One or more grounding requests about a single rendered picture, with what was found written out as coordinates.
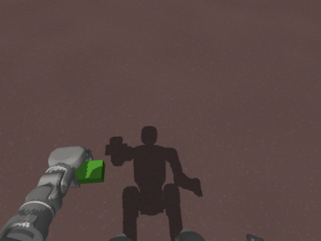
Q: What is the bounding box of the left robot hand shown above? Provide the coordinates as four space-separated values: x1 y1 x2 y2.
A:
48 146 93 188

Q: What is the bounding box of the left robot arm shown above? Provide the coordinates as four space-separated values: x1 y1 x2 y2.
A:
0 164 73 241

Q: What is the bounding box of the small box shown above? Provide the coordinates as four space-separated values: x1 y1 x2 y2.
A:
74 160 105 184

